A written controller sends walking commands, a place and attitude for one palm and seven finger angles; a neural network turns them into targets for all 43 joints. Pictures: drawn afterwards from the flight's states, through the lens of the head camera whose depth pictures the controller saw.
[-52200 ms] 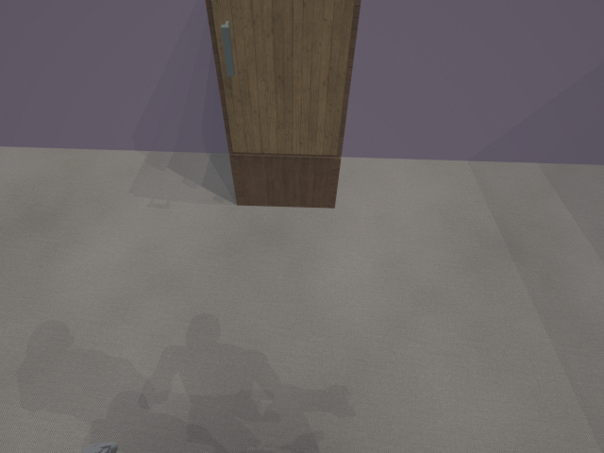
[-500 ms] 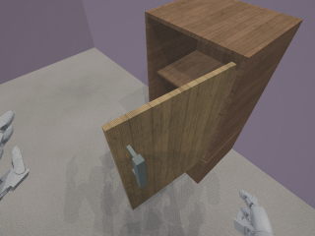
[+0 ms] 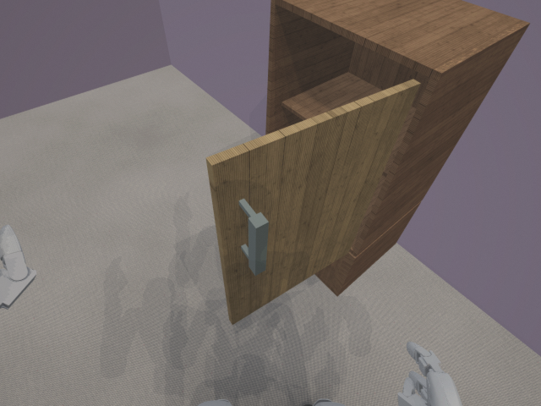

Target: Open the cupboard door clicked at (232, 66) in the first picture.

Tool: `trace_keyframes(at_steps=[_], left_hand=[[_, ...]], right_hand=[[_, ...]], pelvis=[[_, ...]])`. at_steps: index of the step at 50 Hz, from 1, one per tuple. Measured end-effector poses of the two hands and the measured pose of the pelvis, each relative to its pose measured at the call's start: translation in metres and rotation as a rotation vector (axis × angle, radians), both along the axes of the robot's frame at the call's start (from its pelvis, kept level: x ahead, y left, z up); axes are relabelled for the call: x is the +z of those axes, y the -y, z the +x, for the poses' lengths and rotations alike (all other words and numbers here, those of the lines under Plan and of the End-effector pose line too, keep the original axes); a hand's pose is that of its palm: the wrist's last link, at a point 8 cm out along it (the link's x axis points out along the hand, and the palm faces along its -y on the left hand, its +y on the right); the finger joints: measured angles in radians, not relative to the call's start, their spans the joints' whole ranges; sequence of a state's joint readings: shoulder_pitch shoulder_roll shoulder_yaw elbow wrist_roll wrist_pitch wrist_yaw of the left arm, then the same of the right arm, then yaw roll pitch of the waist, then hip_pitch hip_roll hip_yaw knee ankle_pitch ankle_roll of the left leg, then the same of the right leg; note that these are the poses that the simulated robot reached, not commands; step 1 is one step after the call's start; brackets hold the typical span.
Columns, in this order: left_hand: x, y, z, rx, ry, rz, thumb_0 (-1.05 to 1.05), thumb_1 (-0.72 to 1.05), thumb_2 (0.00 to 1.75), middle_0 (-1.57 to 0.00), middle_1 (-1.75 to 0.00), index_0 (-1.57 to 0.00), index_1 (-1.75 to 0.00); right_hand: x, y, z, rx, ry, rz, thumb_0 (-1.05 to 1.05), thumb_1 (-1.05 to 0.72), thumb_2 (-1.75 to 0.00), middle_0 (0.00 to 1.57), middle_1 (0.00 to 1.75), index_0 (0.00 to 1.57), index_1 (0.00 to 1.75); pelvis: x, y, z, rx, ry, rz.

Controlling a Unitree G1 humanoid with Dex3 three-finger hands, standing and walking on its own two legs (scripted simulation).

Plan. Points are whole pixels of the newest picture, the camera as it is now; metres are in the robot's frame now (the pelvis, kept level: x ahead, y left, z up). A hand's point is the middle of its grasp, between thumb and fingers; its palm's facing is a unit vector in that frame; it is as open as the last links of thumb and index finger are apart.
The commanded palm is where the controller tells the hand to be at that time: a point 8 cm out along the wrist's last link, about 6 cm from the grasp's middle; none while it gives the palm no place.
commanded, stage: step back with the hand held close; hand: left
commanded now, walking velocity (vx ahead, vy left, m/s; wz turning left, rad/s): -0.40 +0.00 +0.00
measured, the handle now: (251, 237) +0.38 +0.06 +0.00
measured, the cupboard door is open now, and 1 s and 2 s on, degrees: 83 83 83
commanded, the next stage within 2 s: stop stepping back and stand still in 0.50 s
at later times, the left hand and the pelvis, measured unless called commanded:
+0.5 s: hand out of the picture +0.12 +0.27 +0.19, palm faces +0.51 -0.74 -0.44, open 7.5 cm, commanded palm +0.07 +0.29 +0.19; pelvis -0.07 -0.01 +0.01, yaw +0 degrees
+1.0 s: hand out of the picture +0.06 +0.21 +0.18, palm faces +0.31 -0.80 -0.52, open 7.5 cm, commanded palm +0.02 +0.25 +0.19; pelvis -0.15 -0.04 +0.01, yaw -5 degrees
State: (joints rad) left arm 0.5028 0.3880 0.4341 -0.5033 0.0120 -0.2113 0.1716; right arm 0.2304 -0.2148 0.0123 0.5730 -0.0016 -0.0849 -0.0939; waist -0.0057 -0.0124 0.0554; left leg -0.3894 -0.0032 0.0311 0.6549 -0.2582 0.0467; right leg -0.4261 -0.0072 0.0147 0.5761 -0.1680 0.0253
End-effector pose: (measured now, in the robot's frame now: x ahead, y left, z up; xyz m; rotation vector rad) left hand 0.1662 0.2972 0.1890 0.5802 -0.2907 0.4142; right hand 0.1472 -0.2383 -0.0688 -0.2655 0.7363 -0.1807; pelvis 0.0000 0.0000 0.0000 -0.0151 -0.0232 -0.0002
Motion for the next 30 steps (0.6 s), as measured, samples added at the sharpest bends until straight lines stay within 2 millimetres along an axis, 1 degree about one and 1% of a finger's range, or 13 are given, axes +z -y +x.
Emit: trace_keyframes(at_steps=[5, 9, 13, 16, 20, 23, 26, 28, 30], left_hand=[[0.007, -0.002, -0.019, 0.029, 0.027, 0.070, 0.01, 0.88, 0.90, -0.21, -0.30, -0.21, -0.30], [0.006, 0.001, -0.031, 0.035, 0.031, 0.048, 0.01, 0.88, 0.90, -0.21, -0.30, -0.21, -0.30], [0.002, 0.003, -0.039, 0.001, 0.024, 0.005, 0.01, 0.88, 0.90, -0.21, -0.30, -0.21, -0.30], [0.000, -0.001, -0.047, -0.023, 0.009, 0.020, 0.01, 0.88, 0.90, -0.21, -0.30, -0.21, -0.30], [0.011, -0.009, -0.065, -0.006, 0.023, 0.065, 0.01, 0.88, 0.90, -0.21, -0.30, -0.21, -0.30], [0.015, -0.011, -0.081, 0.036, 0.038, 0.034, 0.01, 0.88, 0.90, -0.21, -0.30, -0.21, -0.30], [0.011, -0.003, -0.089, 0.051, 0.037, -0.028, 0.01, 0.88, 0.90, -0.21, -0.30, -0.21, -0.30], [0.007, 0.010, -0.091, 0.027, 0.037, -0.048, 0.01, 0.89, 0.90, -0.21, -0.30, -0.20, -0.30], [0.003, 0.026, -0.091, -0.025, 0.040, -0.033, 0.01, 0.89, 0.90, -0.20, -0.30, -0.20, -0.30]], right_hand=[[-0.007, 0.002, -0.007, 0.019, 0.002, 0.010, 0.01, -0.90, -0.90, 0.21, 0.30, 0.21, 0.30], [-0.009, 0.004, -0.008, 0.037, -0.003, 0.012, 0.01, -0.90, -0.90, 0.21, 0.30, 0.21, 0.30], [-0.004, 0.005, -0.014, 0.042, -0.017, -0.006, 0.01, -0.90, -0.90, 0.21, 0.30, 0.21, 0.30], [0.002, 0.004, -0.020, 0.034, -0.001, -0.027, 0.01, -0.90, -0.90, 0.21, 0.30, 0.21, 0.30], [0.007, -0.003, -0.029, 0.034, 0.024, -0.018, 0.01, -0.90, -0.90, 0.21, 0.30, 0.21, 0.30], [0.010, -0.008, -0.035, 0.057, 0.032, 0.007, 0.01, -0.90, -0.90, 0.21, 0.30, 0.21, 0.29], [0.011, -0.012, -0.042, 0.092, 0.039, 0.031, 0.01, -0.90, -0.90, 0.21, 0.30, 0.21, 0.30], [0.008, -0.011, -0.048, 0.111, 0.049, 0.048, 0.01, -0.90, -0.90, 0.21, 0.30, 0.21, 0.30], [0.001, -0.006, -0.055, 0.115, 0.057, 0.062, 0.01, -0.90, -0.90, 0.21, 0.30, 0.21, 0.30]], pelvis=[[-0.005, 0.006, -0.007, 0.027, 0.003, 0.000], [-0.005, 0.009, -0.018, 0.025, -0.002, 0.004], [-0.003, 0.005, -0.032, 0.032, -0.012, 0.009], [-0.003, 0.000, -0.043, 0.036, -0.017, -0.007], [0.000, 0.003, -0.054, 0.057, -0.021, -0.051], [0.005, 0.008, -0.061, 0.026, -0.047, -0.049], [0.008, 0.015, -0.074, -0.002, -0.076, -0.042], [0.006, 0.022, -0.086, -0.022, -0.094, -0.028], [-0.001, 0.029, -0.101, -0.060, -0.106, 0.000]])
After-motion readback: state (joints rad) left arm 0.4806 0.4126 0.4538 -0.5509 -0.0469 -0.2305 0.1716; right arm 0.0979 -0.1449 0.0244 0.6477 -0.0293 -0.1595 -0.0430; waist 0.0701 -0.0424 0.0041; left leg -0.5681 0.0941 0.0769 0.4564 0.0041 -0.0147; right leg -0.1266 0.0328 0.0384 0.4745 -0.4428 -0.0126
